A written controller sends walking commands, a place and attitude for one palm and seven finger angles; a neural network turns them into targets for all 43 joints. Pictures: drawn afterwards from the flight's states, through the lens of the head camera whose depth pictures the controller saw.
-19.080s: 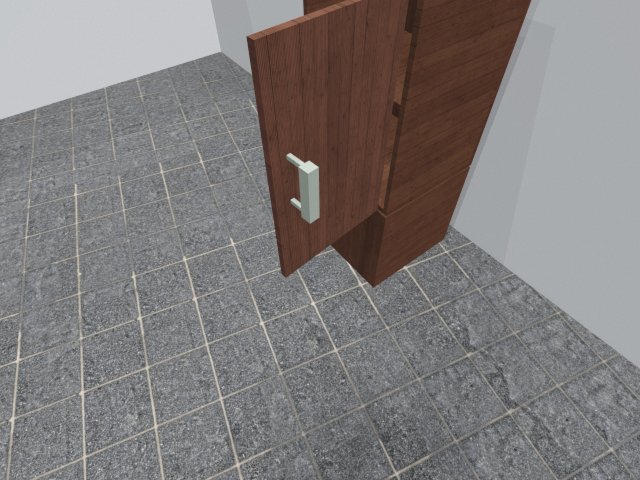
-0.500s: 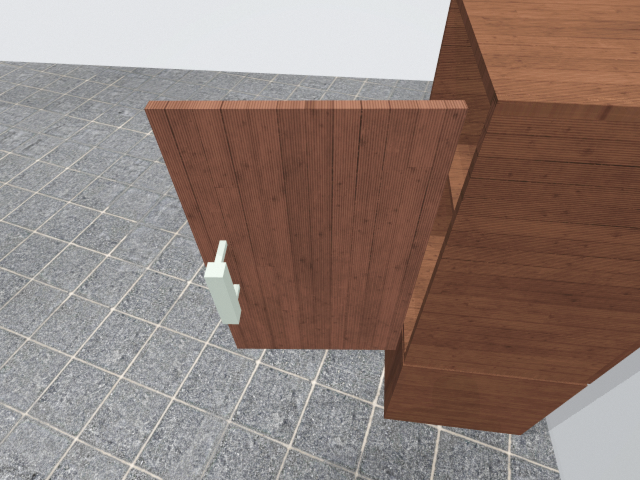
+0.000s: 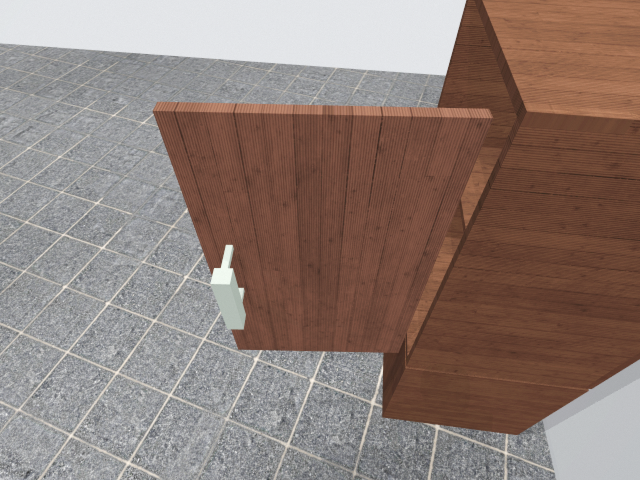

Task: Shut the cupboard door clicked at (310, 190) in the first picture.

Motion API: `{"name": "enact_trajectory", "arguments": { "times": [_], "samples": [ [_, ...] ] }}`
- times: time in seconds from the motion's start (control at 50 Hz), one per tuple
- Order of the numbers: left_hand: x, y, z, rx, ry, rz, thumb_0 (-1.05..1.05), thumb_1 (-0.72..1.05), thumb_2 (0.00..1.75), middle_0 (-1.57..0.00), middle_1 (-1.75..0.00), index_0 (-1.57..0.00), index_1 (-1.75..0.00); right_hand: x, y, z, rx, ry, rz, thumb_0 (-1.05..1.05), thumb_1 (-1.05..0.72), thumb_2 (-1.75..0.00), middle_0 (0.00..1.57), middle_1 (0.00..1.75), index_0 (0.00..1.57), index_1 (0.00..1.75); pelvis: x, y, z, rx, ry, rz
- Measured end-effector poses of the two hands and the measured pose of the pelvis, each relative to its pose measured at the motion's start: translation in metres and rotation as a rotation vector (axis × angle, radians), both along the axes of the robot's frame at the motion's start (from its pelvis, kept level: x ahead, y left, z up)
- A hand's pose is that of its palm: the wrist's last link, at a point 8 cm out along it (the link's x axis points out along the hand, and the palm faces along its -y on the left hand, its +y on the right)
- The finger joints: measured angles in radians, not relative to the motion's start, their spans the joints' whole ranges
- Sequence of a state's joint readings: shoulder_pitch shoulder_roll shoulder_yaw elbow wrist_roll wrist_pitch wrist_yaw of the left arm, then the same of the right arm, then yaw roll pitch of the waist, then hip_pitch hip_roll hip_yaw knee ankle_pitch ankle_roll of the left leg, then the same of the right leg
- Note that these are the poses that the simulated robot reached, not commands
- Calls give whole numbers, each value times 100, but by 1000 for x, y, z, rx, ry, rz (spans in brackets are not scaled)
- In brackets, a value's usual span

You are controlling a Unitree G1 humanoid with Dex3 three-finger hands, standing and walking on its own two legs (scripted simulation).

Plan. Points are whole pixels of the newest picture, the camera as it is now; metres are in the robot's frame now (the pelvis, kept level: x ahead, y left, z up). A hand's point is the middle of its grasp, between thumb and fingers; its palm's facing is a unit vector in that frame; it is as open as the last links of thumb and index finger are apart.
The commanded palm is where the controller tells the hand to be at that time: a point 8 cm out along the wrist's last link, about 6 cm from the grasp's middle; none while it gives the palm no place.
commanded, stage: look again from close up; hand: left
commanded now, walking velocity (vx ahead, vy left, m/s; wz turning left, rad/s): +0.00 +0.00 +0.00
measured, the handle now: (232, 287) +0.39 +0.17 -0.04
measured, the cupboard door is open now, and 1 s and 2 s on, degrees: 96 96 96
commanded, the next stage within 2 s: raise the hand and make a fist in 0.46 s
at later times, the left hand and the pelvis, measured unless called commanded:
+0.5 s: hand out of the picture -0.02 +0.15 -0.17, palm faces +0.02 -0.98 -0.19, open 7.4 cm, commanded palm none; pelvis -0.01 -0.02 +0.01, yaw +0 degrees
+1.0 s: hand out of the picture +0.10 +0.14 -0.09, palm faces +0.09 -1.00 +0.02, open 6.1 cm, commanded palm +0.10 +0.20 -0.06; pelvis -0.07 -0.07 -0.09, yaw +3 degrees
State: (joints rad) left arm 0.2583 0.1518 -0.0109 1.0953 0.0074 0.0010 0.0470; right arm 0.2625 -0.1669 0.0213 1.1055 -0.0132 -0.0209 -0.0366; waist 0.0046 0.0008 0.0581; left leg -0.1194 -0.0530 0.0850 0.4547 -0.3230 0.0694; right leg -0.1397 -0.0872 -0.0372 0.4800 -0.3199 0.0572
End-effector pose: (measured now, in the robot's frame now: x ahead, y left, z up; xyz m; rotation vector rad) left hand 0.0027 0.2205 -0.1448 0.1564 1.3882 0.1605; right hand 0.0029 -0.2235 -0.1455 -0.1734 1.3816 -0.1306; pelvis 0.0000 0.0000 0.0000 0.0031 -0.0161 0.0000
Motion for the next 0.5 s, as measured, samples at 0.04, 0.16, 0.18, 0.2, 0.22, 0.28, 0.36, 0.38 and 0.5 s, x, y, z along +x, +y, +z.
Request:
{"name": "enact_trajectory", "arguments": {
  "times": [0.04, 0.16, 0.18, 0.2, 0.22, 0.28, 0.36, 0.38, 0.5],
  "samples": [
    [-2, -2, 0, -2, 2, 0, 1, 91, 89, -20, -30, -20, -29, 1, -2, 1, -1, 0, 0, 1, -92, -90, 20, 30, 20, 30, -1, -1, 0, 0, -1, 0],
    [-8, -7, 1, -8, 14, -2, 1, 91, 89, -20, -30, -20, -29, 0, -6, 2, -2, -2, -2, 1, -92, -90, 20, 30, 20, 30, -3, -5, 2, 0, -4, -3],
    [-9, -8, 1, -9, 16, -2, 1, 91, 89, -20, -30, -20, -29, -1, -6, 3, -2, -1, -2, 1, -92, -90, 20, 30, 20, 30, -3, -5, 2, 0, -4, -3],
    [-10, -8, 1, -9, 18, -2, 1, 91, 89, -20, -30, -20, -29, -2, -7, 3, -2, -1, -3, 1, -92, -90, 20, 30, 20, 30, -4, -6, 2, 0, -5, -3],
    [-11, -9, 1, -9, 19, -1, 1, 91, 89, -20, -30, -20, -29, -3, -7, 3, -1, 0, -3, 1, -92, -90, 20, 30, 20, 30, -4, -7, 3, 1, -6, -4],
    [-14, -12, 2, -10, 23, 0, 1, 91, 89, -20, -30, -20, -29, -6, -8, 3, 3, 6, -3, 1, -92, -90, 20, 30, 20, 30, -6, -9, 3, 1, -7, -4],
    [-18, -15, 3, -11, 27, 1, 1, 91, 89, -20, -30, -20, -29, -12, -9, 3, 11, 19, -4, 1, -92, -90, 20, 30, 20, 30, -8, -12, 4, 2, -6, -3],
    [-19, -16, 3, -11, 28, 2, 1, 91, 89, -20, -30, -20, -29, -13, -9, 3, 13, 23, -4, 1, -92, -90, 20, 30, 20, 30, -9, -13, 4, 2, -6, -3],
    [-25, -21, 4, -14, 41, 3, 1, 91, 89, -20, -30, -20, -29, -21, -9, 3, 24, 42, -8, 1, -92, -90, 20, 30, 20, 30, -10, -17, 5, 3, -2, -3]
  ]
}}
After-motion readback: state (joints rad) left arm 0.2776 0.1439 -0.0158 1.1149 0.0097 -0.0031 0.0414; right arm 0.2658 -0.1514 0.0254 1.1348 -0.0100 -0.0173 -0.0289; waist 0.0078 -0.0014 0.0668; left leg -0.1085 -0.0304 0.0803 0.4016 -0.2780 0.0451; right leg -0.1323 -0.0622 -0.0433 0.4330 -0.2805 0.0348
